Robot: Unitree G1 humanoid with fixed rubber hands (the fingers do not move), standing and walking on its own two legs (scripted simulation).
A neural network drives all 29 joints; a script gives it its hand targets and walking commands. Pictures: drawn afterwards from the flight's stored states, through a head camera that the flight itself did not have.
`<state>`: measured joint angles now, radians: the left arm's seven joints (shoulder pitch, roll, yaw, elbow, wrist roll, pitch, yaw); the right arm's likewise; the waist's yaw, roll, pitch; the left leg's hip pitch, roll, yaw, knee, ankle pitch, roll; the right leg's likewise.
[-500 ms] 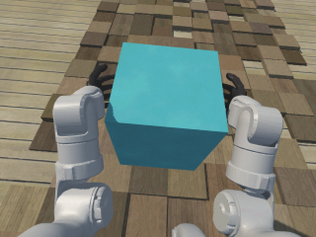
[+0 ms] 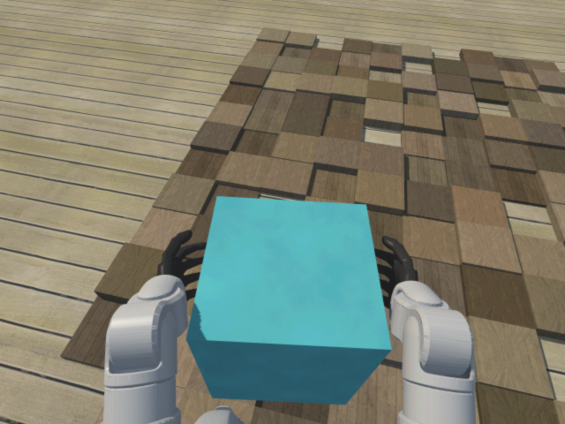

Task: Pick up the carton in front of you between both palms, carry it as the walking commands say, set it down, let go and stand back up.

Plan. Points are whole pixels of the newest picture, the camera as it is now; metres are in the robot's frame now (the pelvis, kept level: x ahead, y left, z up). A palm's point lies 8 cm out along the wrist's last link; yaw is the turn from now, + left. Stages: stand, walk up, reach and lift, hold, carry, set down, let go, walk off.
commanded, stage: carry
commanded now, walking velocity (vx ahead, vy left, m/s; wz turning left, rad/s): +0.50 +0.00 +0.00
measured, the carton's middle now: (285, 306) +0.29 +0.02 +0.00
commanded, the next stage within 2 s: none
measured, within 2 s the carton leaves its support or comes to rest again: neither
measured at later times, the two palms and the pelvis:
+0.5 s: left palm (224, 98) +0.64 +0.16 +0.12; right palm (383, 112) +0.62 -0.14 +0.12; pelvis +0.33 +0.03 +0.00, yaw -3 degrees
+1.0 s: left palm (269, 38) +1.01 +0.11 +0.08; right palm (381, 47) +1.01 -0.19 +0.07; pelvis +0.68 -0.04 -0.02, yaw -2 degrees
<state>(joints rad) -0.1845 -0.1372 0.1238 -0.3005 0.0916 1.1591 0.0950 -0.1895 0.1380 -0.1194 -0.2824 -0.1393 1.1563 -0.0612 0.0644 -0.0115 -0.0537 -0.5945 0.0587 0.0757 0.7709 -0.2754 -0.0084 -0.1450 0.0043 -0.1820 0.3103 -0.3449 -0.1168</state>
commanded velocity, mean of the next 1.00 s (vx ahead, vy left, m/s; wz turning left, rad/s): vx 0.50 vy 0.00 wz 0.00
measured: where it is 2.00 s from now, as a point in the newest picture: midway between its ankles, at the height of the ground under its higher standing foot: (304, 183)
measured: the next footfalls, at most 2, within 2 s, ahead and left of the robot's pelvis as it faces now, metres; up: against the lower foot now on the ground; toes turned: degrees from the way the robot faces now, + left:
left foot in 0.12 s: +0.27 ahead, +0.13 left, +0.00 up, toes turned +7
right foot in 0.64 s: +0.62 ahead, -0.10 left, -0.02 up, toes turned -11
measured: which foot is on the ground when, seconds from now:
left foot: up 0.00-0.10, down 0.12-0.64, up 0.66-1.00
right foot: down 0.00-0.16, up 0.18-0.62, down 0.64-1.00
